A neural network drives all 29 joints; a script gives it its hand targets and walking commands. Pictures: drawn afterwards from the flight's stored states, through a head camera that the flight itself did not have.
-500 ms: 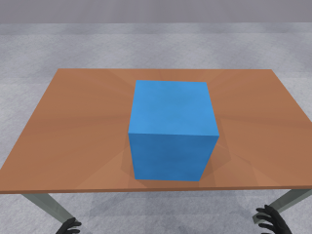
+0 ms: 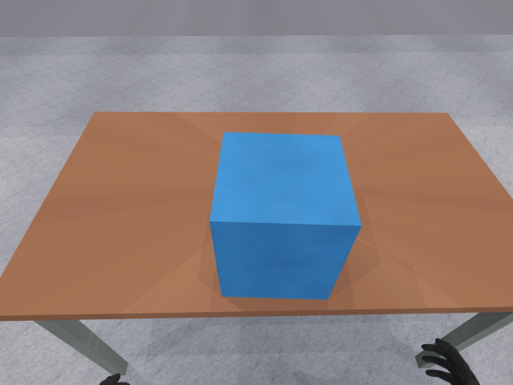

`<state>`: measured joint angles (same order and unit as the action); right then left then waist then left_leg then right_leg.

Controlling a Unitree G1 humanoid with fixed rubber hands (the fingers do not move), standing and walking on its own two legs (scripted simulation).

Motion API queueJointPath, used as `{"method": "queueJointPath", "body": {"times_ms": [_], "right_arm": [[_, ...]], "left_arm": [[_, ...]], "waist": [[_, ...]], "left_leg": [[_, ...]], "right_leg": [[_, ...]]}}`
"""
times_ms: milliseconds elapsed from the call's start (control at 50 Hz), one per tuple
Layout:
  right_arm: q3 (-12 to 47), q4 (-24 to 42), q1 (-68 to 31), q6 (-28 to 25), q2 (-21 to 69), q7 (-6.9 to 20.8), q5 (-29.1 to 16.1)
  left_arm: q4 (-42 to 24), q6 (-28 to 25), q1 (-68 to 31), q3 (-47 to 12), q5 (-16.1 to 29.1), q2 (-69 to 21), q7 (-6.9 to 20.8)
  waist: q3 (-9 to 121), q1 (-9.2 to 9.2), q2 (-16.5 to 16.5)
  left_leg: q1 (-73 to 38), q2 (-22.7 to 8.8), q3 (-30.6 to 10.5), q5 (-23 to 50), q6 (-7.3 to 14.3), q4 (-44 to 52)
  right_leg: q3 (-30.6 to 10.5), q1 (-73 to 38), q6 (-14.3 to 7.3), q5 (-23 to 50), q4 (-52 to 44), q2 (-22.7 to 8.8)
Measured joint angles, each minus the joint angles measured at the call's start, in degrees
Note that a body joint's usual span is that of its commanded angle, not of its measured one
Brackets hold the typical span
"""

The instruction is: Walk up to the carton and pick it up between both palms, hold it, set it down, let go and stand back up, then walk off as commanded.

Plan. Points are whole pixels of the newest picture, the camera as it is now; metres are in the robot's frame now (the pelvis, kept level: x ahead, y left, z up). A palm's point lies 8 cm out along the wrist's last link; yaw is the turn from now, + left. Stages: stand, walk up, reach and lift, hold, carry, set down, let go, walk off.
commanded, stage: walk off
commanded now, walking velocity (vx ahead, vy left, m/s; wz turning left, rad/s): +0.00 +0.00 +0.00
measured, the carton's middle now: (277, 219) +0.41 -0.02 +0.00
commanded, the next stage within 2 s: none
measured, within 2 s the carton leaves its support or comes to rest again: neither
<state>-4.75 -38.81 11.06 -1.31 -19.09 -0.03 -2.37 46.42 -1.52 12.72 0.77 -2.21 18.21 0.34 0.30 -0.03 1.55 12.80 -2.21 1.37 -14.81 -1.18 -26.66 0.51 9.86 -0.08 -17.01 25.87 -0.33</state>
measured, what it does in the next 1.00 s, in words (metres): walks backwards: left foot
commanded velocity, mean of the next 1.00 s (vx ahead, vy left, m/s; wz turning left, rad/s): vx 0.00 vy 0.00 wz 0.00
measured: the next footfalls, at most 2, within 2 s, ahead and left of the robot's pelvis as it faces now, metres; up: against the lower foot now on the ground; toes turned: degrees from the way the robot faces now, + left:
left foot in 0.58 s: -0.06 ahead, +0.09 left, +0.00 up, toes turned -1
right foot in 1.02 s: -0.05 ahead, -0.12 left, +0.00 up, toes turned +6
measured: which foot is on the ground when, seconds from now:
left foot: down 0.00-0.32, up 0.34-0.56, down 0.58-1.00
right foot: down 0.00-0.60, up 0.62-1.00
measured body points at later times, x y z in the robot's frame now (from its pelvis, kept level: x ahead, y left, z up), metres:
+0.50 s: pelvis -0.04 -0.01 -0.01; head -0.01 -0.01 +0.44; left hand +0.09 +0.29 -0.10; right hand +0.08 -0.34 -0.09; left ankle -0.11 +0.10 -0.69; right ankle -0.04 -0.12 -0.74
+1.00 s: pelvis -0.11 -0.02 -0.02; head -0.06 -0.03 +0.43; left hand +0.03 +0.27 -0.12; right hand +0.01 -0.34 -0.11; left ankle -0.10 +0.09 -0.74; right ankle -0.10 -0.13 -0.73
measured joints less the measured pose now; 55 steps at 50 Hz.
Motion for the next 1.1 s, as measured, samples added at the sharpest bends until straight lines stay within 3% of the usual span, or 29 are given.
{"method": "queueJointPath", "body": {"times_ms": [100, 260, 320, 400, 480, 540, 580, 600, 640, 700, 800, 920, 1000, 1040, 1100], "right_arm": [[0.0, -0.2, 0.0, 0.3, -0.1, 0.0, 0.0], [0.0, -0.1, 0.0, 2.6, -2.1, -0.1, 0.0], [0.0, -0.2, -0.2, 3.3, -3.3, -0.1, 0.0], [0.0, -0.2, -0.2, 4.7, -4.8, -0.1, 0.0], [0.0, -0.1, 1.1, 4.9, -5.4, -0.3, 0.0], [0.0, -0.1, 2.3, 4.8, -4.9, -0.4, 0.0], [0.0, -0.1, 2.7, 4.1, -4.5, -0.6, 0.0], [0.0, -0.1, 2.5, 3.6, -4.0, -0.7, 0.0], [0.0, -0.1, 1.9, 3.1, -2.0, -0.8, 0.0], [0.0, -0.1, 2.1, 2.9, -0.5, -1.0, 0.0], [0.0, -0.1, 2.1, 2.9, -0.7, -1.6, 0.0], [0.0, -0.1, 1.5, 2.9, -1.8, -1.8, 0.0], [0.0, -0.1, 1.0, 3.2, -2.6, -1.6, 0.0], [0.0, -0.2, 0.6, 3.6, -3.5, -1.3, 0.0], [0.0, -0.2, 0.6, 4.8, -4.5, -1.3, 0.0]], "left_arm": [[0.6, 0.3, 0.0, 0.0, 0.2, 0.0, -0.1], [-3.7, 2.4, 0.0, 0.0, 0.9, 1.7, -0.8], [-4.4, 2.7, 0.0, 0.0, 0.7, 2.0, -0.7], [-4.5, 2.7, 0.1, 0.0, -0.1, 2.1, -0.7], [-6.4, 2.7, -0.4, 0.0, -0.3, 2.4, -1.1], [-7.9, 2.7, -1.3, 0.0, -0.1, 2.5, -1.3], [-8.5, 3.0, -1.9, 0.0, 0.7, 2.6, -1.3], [-8.5, 3.1, -2.2, 0.0, 1.1, 2.7, -1.3], [-7.8, 3.6, -2.4, 0.0, 1.5, 3.1, -1.4], [-6.5, 4.3, -2.3, 0.0, 1.6, 3.1, -1.5], [-5.5, 4.4, -2.3, 0.0, 1.7, 3.2, -1.8], [-5.3, 4.4, -2.3, 0.0, 1.7, 3.3, -2.1], [-4.8, 4.0, -2.2, 0.0, 1.7, 3.3, -2.1], [-4.7, 3.5, -2.2, 0.0, 1.4, 3.2, -2.1], [-5.1, 3.1, -2.1, 0.0, 0.7, 3.1, -2.1]], "waist": [[-0.1, 0.00, 0.0], [-2.2, -0.03, 0.0], [-3.3, -0.08, -0.5], [-4.1, -0.20, -1.2], [-4.2, -0.10, -1.7], [-4.4, 0.02, -1.9], [-4.4, 0.13, -2.0], [-4.8, 0.07, -1.6], [-6.7, -0.05, 0.6], [-7.6, -0.04, 0.9], [-7.7, -0.09, 1.0], [-7.8, -0.11, 1.0], [-7.8, -0.17, 1.0], [-8.3, 0.02, 0.4], [-9.1, 0.36, -1.1]], "left_leg": [[0.0, 0.0, 0.0, 0.0, 0.0, 0.0], [0.0, 0.0, 0.0, 0.6, 0.1, -0.9], [0.7, -0.3, -0.1, 0.5, 0.6, -2.3], [3.7, 2.8, -2.5, -11.0, 1.9, -18.3], [3.9, 5.3, -3.0, -12.8, 2.1, -25.7], [3.6, 5.2, -2.9, -11.9, 2.1, -22.4], [1.9, 4.2, -2.8, -5.3, 2.2, -11.5], [1.6, 4.3, -2.8, -6.3, 2.5, -9.2], [1.6, 5.7, -1.9, -7.5, 3.8, -9.1], [1.6, 5.7, -2.1, -6.8, 4.7, -9.1], [1.6, 5.5, -1.9, -6.0, 4.7, -9.1], [1.6, 5.1, -0.5, -5.2, 4.1, -9.1], [1.7, 4.8, 0.9, -4.6, 2.8, -9.2], [2.3, 4.5, 1.1, -4.8, 2.2, -10.6], [5.0, 7.1, -4.0, -12.6, 2.2, -21.1]], "right_leg": [[0.0, 0.0, 0.0, 0.0, 0.1, 0.0], [-0.1, 2.0, 0.0, -0.6, 4.9, 0.0], [0.0, 2.0, -0.8, -1.3, 5.1, 0.3], [-0.6, 2.0, -1.5, -0.3, 5.2, 0.2], [-0.6, 3.3, -1.5, 0.4, 5.1, 0.2], [0.7, 5.7, -1.5, 1.1, 5.5, 0.4], [1.7, 8.4, -1.0, 0.8, 7.6, 0.5], [1.8, 10.0, -0.9, 0.2, 9.4, 0.3], [-0.4, 11.8, -0.9, -3.7, 14.0, 0.0], [-3.2, 13.2, -0.9, -9.1, 23.2, 2.3], [-7.5, 13.0, -0.9, -9.4, 31.2, 4.5], [-8.7, 12.7, -0.9, -9.4, 30.7, 4.5], [-8.2, 10.0, -0.9, -9.0, 20.5, 3.8], [-7.8, 8.8, -1.2, -1.9, 15.5, 3.7], [-6.8, 8.7, -2.8, -1.4, 15.4, 3.9]]}}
